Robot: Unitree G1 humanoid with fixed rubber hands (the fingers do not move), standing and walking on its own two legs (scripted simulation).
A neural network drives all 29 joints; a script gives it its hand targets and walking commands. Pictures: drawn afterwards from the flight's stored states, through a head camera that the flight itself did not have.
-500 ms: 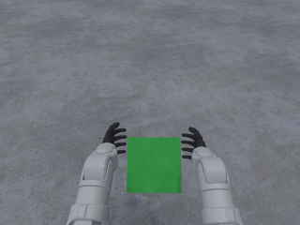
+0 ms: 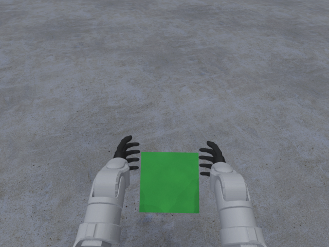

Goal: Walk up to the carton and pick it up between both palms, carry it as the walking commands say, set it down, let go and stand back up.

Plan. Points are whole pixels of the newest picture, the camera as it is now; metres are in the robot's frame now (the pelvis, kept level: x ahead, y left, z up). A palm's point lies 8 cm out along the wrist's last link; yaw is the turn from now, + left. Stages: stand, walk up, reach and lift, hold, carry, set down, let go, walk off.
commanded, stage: carry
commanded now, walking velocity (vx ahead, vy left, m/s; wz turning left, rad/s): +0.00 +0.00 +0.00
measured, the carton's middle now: (169, 177) +0.33 +0.00 -0.07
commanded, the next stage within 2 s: none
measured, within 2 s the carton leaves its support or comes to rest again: neither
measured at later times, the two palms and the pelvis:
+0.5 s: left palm (121, 160) +0.30 +0.12 +0.05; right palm (220, 166) +0.30 -0.12 +0.05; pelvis +0.00 +0.00 +0.00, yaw +0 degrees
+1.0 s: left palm (92, 157) +0.29 +0.18 +0.09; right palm (195, 162) +0.29 -0.06 +0.08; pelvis -0.01 +0.05 -0.01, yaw +1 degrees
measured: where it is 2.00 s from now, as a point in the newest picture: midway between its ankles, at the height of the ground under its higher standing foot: outside the picture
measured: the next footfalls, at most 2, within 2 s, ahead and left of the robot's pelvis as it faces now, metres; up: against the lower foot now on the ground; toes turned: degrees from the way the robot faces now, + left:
none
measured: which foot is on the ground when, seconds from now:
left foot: down 0.00-1.00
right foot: down 0.00-1.00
